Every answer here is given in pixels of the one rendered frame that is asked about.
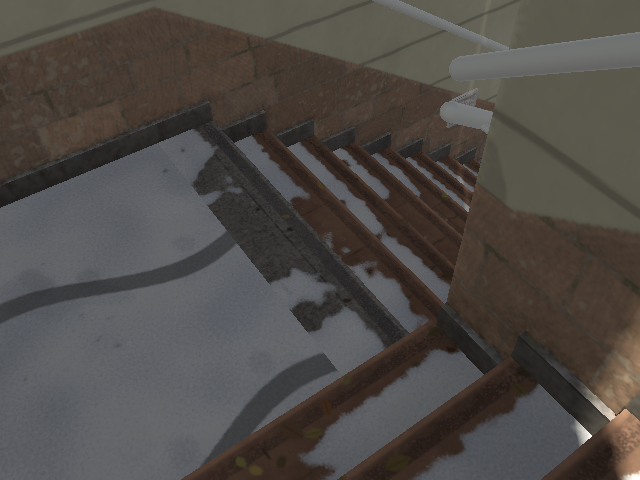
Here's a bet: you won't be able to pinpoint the stairs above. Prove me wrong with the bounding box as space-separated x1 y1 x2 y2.
234 128 480 333
181 320 640 480

